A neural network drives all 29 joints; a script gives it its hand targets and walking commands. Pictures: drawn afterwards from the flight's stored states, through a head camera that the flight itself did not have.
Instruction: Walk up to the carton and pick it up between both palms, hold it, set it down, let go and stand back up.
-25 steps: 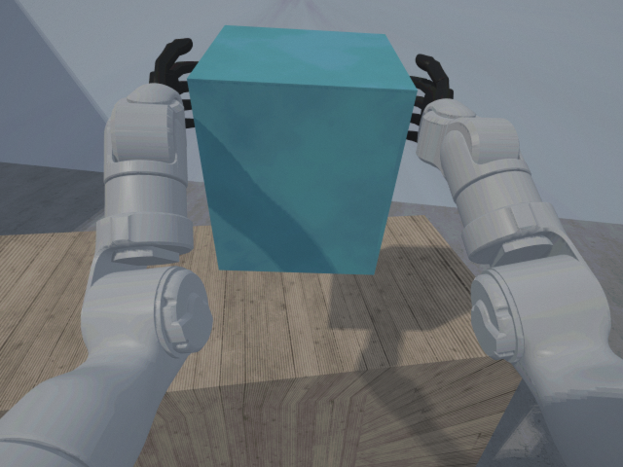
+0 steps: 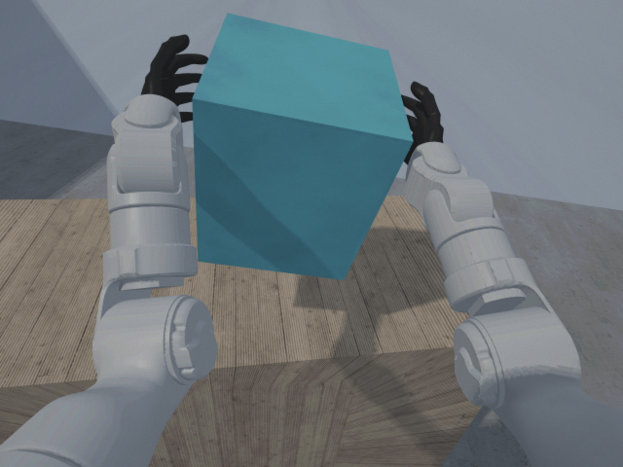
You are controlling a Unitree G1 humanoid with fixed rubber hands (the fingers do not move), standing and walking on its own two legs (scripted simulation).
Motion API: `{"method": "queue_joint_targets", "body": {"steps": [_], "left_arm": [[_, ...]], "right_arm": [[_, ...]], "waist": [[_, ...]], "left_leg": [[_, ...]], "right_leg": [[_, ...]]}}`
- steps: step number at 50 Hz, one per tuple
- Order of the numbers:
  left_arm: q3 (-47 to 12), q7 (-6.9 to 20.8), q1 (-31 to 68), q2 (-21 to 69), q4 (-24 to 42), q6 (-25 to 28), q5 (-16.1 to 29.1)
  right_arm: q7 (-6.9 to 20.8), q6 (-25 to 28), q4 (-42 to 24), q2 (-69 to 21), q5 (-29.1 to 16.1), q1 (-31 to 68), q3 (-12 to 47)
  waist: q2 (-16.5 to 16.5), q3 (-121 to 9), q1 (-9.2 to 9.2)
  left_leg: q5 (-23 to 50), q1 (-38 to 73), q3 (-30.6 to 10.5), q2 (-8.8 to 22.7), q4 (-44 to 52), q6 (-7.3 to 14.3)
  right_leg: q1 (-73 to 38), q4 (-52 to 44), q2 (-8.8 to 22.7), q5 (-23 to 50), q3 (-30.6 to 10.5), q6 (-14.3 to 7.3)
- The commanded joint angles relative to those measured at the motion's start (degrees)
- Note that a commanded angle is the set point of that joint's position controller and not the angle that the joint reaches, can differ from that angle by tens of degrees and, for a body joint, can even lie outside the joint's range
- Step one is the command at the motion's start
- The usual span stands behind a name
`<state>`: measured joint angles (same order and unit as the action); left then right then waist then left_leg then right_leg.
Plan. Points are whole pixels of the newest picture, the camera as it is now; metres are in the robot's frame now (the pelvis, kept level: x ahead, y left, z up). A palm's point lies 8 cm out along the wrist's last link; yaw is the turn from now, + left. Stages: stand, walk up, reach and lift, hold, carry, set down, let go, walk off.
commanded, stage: set down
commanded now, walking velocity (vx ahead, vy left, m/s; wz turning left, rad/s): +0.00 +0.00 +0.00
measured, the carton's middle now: (290, 158) +0.43 +0.02 +0.25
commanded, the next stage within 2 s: none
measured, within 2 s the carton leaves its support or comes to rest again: neither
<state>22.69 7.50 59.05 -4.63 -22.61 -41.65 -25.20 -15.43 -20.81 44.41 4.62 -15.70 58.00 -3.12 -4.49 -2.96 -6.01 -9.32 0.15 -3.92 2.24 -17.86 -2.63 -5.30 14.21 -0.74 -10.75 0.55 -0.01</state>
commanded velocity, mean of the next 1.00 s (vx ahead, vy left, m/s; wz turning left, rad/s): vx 0.00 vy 0.00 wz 0.00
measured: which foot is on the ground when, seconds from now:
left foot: down 0.00-1.00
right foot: down 0.00-1.00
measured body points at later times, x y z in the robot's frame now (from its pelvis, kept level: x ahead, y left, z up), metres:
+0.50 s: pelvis -0.01 +0.01 +0.00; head -0.07 +0.06 +0.44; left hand +0.40 +0.17 +0.30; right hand +0.39 -0.13 +0.26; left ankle +0.02 +0.15 -0.75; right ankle -0.02 -0.12 -0.75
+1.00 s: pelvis +0.00 +0.01 +0.00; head -0.06 +0.06 +0.44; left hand +0.41 +0.17 +0.25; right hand +0.39 -0.13 +0.23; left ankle +0.02 +0.15 -0.75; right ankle -0.02 -0.12 -0.75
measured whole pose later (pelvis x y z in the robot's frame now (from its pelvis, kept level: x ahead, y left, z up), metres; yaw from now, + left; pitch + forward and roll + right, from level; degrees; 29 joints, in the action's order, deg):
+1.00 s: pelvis +0.00 +0.01 +0.00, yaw +0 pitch -9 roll +0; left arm 22.3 5.2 52.8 -0.5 -28.0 -32.4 -25.7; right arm -10.0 -7.5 48.6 0.6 -2.9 51.0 -13.8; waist -5.8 0.5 -3.9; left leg -9.0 -0.4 -3.1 0.9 -17.9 -1.5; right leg -4.4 14.7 0.7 -10.6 0.0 1.2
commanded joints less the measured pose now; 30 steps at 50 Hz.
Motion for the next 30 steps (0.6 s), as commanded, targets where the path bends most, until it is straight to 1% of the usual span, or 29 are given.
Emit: {"method": "queue_joint_targets", "body": {"steps": [1,2,3,4,5,6,8,9,10,11,12,13,14,15,16,17,18,19,20,21,22,23,24,25,26,27,28,29,30], "left_arm": [[-15.26,9.33,29.67,27.42,-1.59,2.44,8.20],[-14.96,9.69,29.32,27.75,-2.61,2.35,8.47],[-15.51,9.98,28.45,27.94,-1.84,2.61,7.98],[-14.05,10.23,27.64,27.03,-2.26,2.67,7.31],[-14.73,10.43,28.08,27.46,-2.24,2.77,7.45],[-13.56,10.53,28.29,27.42,-3.08,2.64,7.06],[-14.59,10.62,28.24,28.21,-3.36,3.14,7.33],[-13.94,10.67,27.87,28.23,-4.41,2.93,6.56],[-14.35,10.71,27.39,28.29,-4.56,3.01,6.62],[-13.49,10.78,28.59,27.46,-4.53,3.23,6.08],[-13.68,10.71,28.03,28.20,-4.11,3.60,5.45],[-12.64,10.69,28.10,27.32,-5.28,3.80,4.84],[-12.57,10.50,28.66,27.57,-5.75,3.93,4.84],[-13.13,10.50,28.35,27.96,-6.25,4.07,4.74],[-13.51,10.37,27.60,28.32,-5.19,4.35,4.88],[-14.05,10.22,27.46,28.47,-4.12,4.62,5.10],[-14.26,9.78,26.85,28.62,-4.12,4.90,5.30],[-15.13,9.37,28.01,29.35,-3.49,5.38,5.82],[-15.26,8.96,27.95,29.36,-3.52,5.92,5.61],[-14.10,8.66,26.80,29.26,-5.74,6.03,5.24],[-13.54,8.54,26.71,28.25,-6.23,6.13,5.30],[-13.02,8.42,25.79,27.95,-6.83,6.10,4.31],[-12.74,8.39,25.32,28.06,-6.63,6.02,5.01],[-13.54,8.22,25.70,28.57,-6.05,6.48,4.97],[-13.46,7.74,25.05,28.91,-5.66,6.99,5.40],[-14.89,7.47,26.15,29.18,-5.46,7.44,6.03],[-14.98,7.18,26.48,29.74,-4.94,8.18,6.31],[-16.20,6.78,26.15,30.51,-4.66,8.77,6.67],[-17.43,6.24,24.92,31.66,-2.91,9.45,7.64]], "right_arm": [[8.00,4.97,-16.98,-25.58,-2.00,47.23,11.43],[7.95,5.24,-16.58,-25.09,-1.07,46.84,11.02],[7.87,5.53,-16.21,-25.17,-0.75,45.56,10.63],[7.90,5.60,-15.29,-25.29,-0.49,44.21,10.13],[7.89,5.92,-15.98,-24.75,0.38,44.64,9.93],[8.00,6.09,-15.79,-24.98,0.44,44.62,9.28],[8.10,6.92,-16.92,-24.35,1.43,45.20,8.39],[8.27,7.31,-15.99,-23.93,1.90,45.03,7.45],[8.46,7.60,-15.98,-23.27,2.41,44.55,6.84],[8.72,7.60,-15.05,-23.21,3.16,44.35,6.35],[9.17,8.09,-14.44,-23.34,3.43,44.15,6.05],[9.62,8.14,-12.75,-22.77,4.33,43.16,4.42],[10.13,8.24,-11.54,-22.69,5.27,42.71,3.82],[10.35,8.57,-11.11,-22.57,5.79,42.46,3.47],[10.60,9.17,-11.21,-22.46,6.17,41.24,3.35],[10.78,9.35,-10.58,-22.19,6.71,40.27,2.66],[11.20,9.84,-10.54,-22.42,6.54,39.52,3.02],[11.56,10.50,-10.63,-21.99,6.72,40.95,2.93],[11.75,10.99,-10.04,-22.73,7.16,40.82,2.45],[12.13,11.25,-9.71,-22.22,7.41,41.05,2.13],[12.33,11.16,-8.68,-22.58,8.04,40.20,2.26],[12.46,10.97,-7.43,-22.35,8.43,38.93,1.86],[12.61,11.39,-8.69,-22.55,8.65,39.30,1.80],[12.68,12.19,-9.70,-22.30,8.75,40.25,1.85],[12.80,12.87,-10.38,-23.29,8.87,40.78,2.50],[12.82,13.59,-11.20,-23.80,8.70,41.53,3.15],[12.94,14.07,-10.92,-24.18,8.99,41.74,3.26],[12.94,14.94,-12.64,-24.40,8.24,42.31,4.60],[12.73,15.81,-14.73,-24.70,7.94,42.53,6.01]], "waist": [[3.30,-15.84,0.08],[2.61,-15.16,-0.40],[3.60,-15.40,-0.39],[3.12,-13.41,0.48],[2.98,-15.84,-0.82],[3.07,-14.04,-0.30],[4.05,-14.08,-0.60],[4.62,-12.40,-0.27],[4.97,-12.14,-0.65],[5.00,-10.77,-0.12],[5.28,-11.14,0.00],[6.07,-9.43,0.39],[5.85,-9.48,0.18],[6.10,-8.93,-0.29],[6.82,-10.71,-0.52],[7.11,-11.20,-0.63],[7.22,-12.34,-0.29],[7.74,-13.29,-0.51],[7.51,-13.04,-0.46],[6.90,-11.18,0.62],[5.93,-10.44,0.76],[6.18,-8.80,0.89],[4.72,-10.15,0.77],[5.92,-12.43,0.90],[4.87,-13.63,1.39],[4.94,-15.06,1.05],[4.54,-16.37,0.98],[5.58,-18.31,1.49],[5.00,-20.47,1.36]], "left_leg": [[16.67,6.13,7.48,-5.83,0.23,2.18],[16.51,5.81,7.13,-5.77,0.23,2.15],[16.66,6.25,7.36,-5.97,0.30,2.12],[16.50,6.12,7.42,-5.79,0.66,2.01],[16.27,7.31,7.78,-6.09,0.24,2.06],[15.14,6.92,7.62,-5.89,0.58,2.02],[14.29,7.25,7.49,-5.71,0.78,1.75],[14.47,6.62,7.78,-5.60,0.71,1.46],[14.19,6.10,8.20,-5.28,0.84,1.13],[12.98,5.17,8.35,-5.45,1.43,1.18],[12.37,5.52,8.63,-5.29,1.54,1.30],[10.71,4.57,8.81,-5.02,2.19,1.17],[9.49,4.96,8.50,-4.88,2.76,1.35],[9.63,4.58,8.23,-4.52,2.77,1.38],[11.21,5.15,8.62,-4.34,2.28,1.02],[11.89,5.53,8.37,-4.51,2.44,0.92],[12.35,5.79,8.65,-4.42,1.81,0.55],[13.28,5.94,8.19,-4.41,1.73,0.41],[13.03,5.79,8.38,-4.62,1.54,0.41],[12.39,5.65,8.42,-4.40,1.66,0.82],[11.32,4.85,8.31,-4.47,2.21,1.27],[9.98,3.40,8.68,-4.56,2.54,1.25],[8.33,4.08,8.59,-4.30,2.85,1.61],[8.69,3.70,9.09,-4.53,2.79,1.31],[10.61,4.52,8.99,-4.57,2.22,1.62],[13.09,4.72,9.12,-4.85,1.27,1.28],[14.69,5.89,9.03,-4.99,0.90,1.25],[17.43,7.14,8.70,-4.94,-0.04,0.79],[21.54,8.53,8.50,-4.72,-1.54,0.35]], "right_leg": [[-1.94,-0.55,-2.93,15.43,3.94,3.69],[-1.87,-0.69,-2.78,15.99,4.14,3.75],[-1.63,-0.64,-2.44,16.13,4.08,3.78],[-1.44,-0.73,-2.82,15.66,4.31,3.65],[-2.08,-0.83,-2.42,15.28,4.21,3.76],[-1.57,-0.90,-2.47,14.20,4.52,3.67],[-0.47,-1.25,-2.41,12.23,4.99,3.27],[0.14,-1.31,-2.60,11.25,5.05,2.84],[-0.47,-1.26,-2.67,10.36,5.18,2.84],[0.53,-1.63,-2.63,8.33,5.26,2.73],[0.64,-1.48,-2.63,7.49,5.63,2.63],[1.19,-1.77,-2.91,4.86,5.87,2.10],[2.36,-1.88,-2.76,3.16,5.98,2.02],[2.13,-1.88,-2.79,3.26,5.93,2.05],[1.63,-1.56,-2.65,4.46,6.04,1.99],[1.66,-1.59,-2.83,4.81,6.15,1.76],[1.15,-1.34,-2.61,5.05,6.16,1.82],[1.08,-1.19,-3.02,5.48,6.51,1.57],[1.62,-1.29,-2.83,4.52,6.68,1.49],[2.51,-1.31,-2.70,3.48,6.69,1.50],[2.35,-1.51,-2.47,3.67,6.51,1.68],[2.09,-1.45,-2.48,2.66,6.45,1.98],[1.63,-1.44,-2.54,2.12,6.56,2.31],[1.06,-1.42,-2.42,2.73,6.48,2.08],[0.72,-0.84,-2.29,5.11,6.31,2.33],[0.55,-0.54,-2.27,7.54,6.46,2.49],[0.34,-0.47,-2.48,9.01,6.58,2.69],[0.72,0.06,-2.73,10.84,6.86,2.53],[-0.04,0.38,-3.09,13.94,6.86,2.61]]}}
